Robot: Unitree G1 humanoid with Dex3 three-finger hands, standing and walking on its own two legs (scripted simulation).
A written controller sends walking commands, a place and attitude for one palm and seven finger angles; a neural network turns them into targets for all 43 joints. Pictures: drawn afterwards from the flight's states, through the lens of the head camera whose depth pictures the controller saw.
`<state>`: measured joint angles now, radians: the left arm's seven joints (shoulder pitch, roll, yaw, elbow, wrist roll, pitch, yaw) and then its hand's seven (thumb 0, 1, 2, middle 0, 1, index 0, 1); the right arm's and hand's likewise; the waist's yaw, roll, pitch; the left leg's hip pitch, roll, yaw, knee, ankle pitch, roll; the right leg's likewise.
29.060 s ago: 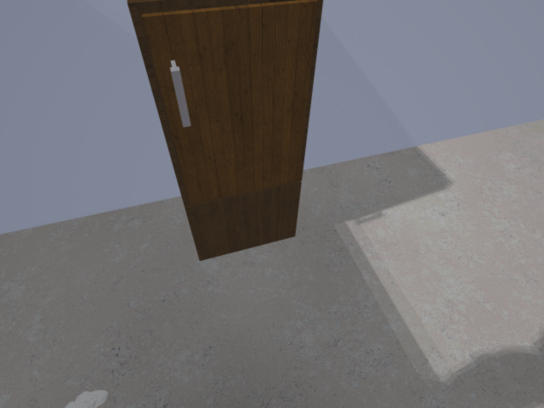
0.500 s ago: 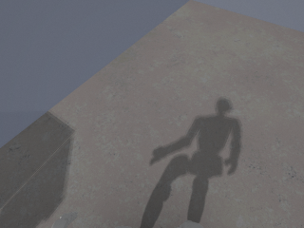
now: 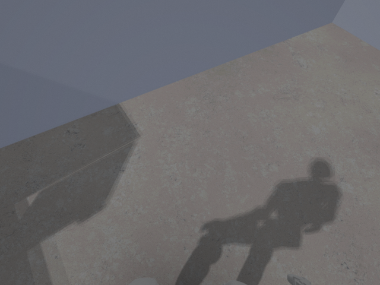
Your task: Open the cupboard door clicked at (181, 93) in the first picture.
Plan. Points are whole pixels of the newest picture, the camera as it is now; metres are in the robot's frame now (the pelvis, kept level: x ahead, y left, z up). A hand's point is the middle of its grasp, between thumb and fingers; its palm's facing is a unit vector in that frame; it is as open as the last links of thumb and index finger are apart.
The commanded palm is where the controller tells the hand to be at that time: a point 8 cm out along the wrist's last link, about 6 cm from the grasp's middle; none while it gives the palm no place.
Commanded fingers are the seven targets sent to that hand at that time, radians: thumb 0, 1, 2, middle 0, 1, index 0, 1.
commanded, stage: turn to face it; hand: left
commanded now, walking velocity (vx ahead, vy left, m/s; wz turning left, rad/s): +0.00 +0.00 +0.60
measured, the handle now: out of the picture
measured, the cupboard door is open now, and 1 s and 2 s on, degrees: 42 42 42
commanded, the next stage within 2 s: none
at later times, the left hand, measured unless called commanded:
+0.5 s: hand out of the picture +0.08 +0.17 -0.13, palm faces +0.26 -0.93 -0.27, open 7.3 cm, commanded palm none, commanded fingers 0.00 0.90 0.90 -0.20 -0.30 -0.20 -0.30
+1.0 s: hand out of the picture -0.06 +0.21 -0.15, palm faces +0.59 -0.76 -0.27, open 7.4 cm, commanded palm none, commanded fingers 0.00 0.90 0.90 -0.20 -0.30 -0.20 -0.30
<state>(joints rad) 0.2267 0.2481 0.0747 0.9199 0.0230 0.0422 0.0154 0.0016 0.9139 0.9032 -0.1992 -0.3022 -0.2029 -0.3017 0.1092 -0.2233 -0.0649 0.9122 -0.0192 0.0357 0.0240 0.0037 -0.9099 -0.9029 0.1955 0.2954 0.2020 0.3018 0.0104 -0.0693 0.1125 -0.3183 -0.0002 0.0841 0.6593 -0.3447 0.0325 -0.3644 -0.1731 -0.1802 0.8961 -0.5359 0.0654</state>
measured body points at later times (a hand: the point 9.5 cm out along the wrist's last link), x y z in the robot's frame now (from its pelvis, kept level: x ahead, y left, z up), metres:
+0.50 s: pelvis +0.01 -0.04 +0.01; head +0.06 -0.05 +0.46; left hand +0.07 +0.22 -0.11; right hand +0.12 -0.28 -0.15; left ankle -0.04 +0.08 -0.65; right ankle +0.04 -0.15 -0.72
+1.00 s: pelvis +0.01 -0.02 +0.01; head +0.04 +0.02 +0.46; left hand -0.09 +0.25 -0.13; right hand +0.24 -0.17 -0.12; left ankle -0.05 +0.08 -0.72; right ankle +0.08 -0.15 -0.66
